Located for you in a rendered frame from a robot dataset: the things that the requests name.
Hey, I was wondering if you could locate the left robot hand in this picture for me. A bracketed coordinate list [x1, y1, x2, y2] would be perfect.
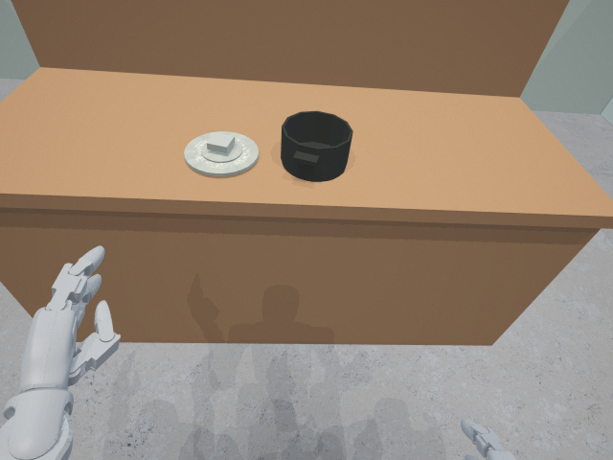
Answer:
[18, 245, 121, 395]

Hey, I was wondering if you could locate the knob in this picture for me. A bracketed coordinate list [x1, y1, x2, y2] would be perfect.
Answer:
[207, 132, 235, 153]

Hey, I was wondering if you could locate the left robot forearm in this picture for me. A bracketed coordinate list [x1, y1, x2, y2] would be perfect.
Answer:
[0, 387, 74, 460]

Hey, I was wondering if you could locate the right robot hand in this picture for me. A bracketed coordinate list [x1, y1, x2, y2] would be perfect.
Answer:
[461, 419, 516, 460]

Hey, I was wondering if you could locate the pot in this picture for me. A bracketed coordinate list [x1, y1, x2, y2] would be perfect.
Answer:
[281, 111, 353, 182]

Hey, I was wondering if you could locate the lid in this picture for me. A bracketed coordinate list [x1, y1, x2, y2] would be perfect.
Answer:
[184, 131, 259, 176]

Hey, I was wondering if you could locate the table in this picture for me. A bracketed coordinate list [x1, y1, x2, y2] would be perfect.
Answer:
[0, 0, 613, 346]

